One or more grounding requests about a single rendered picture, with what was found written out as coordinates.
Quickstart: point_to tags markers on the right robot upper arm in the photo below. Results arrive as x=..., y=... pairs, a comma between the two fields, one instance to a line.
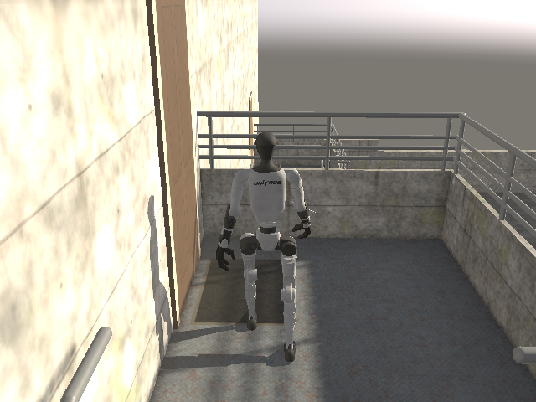
x=293, y=176

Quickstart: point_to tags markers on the robot right forearm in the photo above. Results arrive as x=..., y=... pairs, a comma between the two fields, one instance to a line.
x=304, y=217

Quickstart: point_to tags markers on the left robot upper arm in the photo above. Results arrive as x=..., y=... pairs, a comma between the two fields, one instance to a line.
x=237, y=191

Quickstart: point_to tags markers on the robot right hand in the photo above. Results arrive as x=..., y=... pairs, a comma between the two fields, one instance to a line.
x=305, y=234

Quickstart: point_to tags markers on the left robot thigh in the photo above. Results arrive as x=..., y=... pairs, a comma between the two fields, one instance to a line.
x=248, y=245

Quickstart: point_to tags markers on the robot left shin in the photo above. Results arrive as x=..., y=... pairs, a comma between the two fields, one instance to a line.
x=250, y=295

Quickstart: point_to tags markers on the robot left hand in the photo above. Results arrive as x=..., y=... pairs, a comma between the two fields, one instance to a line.
x=220, y=257

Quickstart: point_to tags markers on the robot left forearm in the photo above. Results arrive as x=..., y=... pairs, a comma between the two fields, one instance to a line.
x=227, y=230

